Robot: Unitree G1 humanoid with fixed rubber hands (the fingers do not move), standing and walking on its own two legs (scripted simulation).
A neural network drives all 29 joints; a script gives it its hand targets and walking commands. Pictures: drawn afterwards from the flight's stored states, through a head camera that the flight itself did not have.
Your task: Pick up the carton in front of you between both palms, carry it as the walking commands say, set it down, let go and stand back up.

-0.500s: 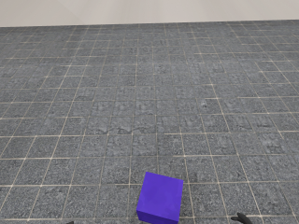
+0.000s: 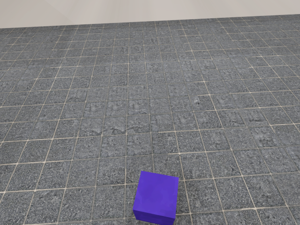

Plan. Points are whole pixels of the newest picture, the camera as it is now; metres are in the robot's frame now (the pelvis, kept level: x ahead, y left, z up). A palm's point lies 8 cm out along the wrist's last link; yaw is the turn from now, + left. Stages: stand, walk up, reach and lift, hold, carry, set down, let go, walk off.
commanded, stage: stand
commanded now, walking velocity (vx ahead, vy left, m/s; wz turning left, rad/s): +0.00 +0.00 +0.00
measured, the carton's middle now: (156, 199) +0.34 -0.02 -0.63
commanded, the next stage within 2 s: none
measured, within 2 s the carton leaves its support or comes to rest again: neither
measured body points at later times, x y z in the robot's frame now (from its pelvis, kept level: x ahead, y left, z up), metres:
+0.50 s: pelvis -0.02 +0.01 +0.01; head -0.01 -0.01 +0.46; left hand +0.02 +0.25 -0.13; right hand -0.04 -0.24 -0.15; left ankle -0.11 +0.11 -0.72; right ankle -0.01 -0.09 -0.72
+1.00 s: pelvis -0.02 +0.02 +0.01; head -0.02 +0.01 +0.46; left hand -0.02 +0.24 -0.14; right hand -0.09 -0.21 -0.15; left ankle -0.11 +0.11 -0.72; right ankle -0.01 -0.09 -0.72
